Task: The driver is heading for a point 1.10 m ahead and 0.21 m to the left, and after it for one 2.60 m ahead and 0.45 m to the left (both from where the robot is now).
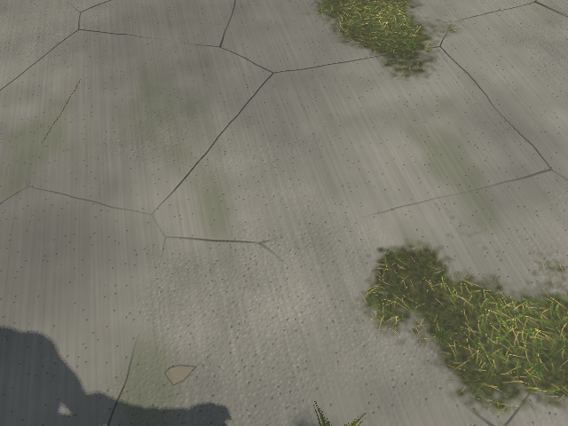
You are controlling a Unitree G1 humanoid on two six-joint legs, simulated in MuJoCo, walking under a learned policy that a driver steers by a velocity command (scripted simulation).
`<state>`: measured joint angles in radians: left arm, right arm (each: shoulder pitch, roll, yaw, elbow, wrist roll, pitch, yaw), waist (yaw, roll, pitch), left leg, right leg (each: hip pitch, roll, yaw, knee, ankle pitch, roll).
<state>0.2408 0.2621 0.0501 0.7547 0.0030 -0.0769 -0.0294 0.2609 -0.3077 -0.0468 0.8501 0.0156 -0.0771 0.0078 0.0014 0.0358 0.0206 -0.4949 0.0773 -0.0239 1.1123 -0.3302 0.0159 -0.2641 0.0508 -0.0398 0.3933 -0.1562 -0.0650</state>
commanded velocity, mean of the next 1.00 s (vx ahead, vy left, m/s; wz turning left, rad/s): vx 0.50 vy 0.00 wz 0.00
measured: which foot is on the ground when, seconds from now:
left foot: up 0.00-0.34, down 0.36-0.92, up 0.94-1.00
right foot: down 0.00-0.38, up 0.40-0.88, down 0.90-1.00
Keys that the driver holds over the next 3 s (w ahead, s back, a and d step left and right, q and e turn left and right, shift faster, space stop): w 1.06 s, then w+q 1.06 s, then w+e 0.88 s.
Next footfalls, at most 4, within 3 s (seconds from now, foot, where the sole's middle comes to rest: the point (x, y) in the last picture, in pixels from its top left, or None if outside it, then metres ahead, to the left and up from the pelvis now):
0.36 left None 0.36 0.16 -0.78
0.90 right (341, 354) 0.66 -0.08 -0.78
1.44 left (243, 260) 0.95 0.17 -0.78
1.92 right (281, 175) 1.28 0.07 -0.78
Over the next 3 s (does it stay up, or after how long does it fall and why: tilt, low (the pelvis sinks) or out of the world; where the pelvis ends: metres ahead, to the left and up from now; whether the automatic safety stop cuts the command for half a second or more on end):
stays up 1.57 0.34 -0.03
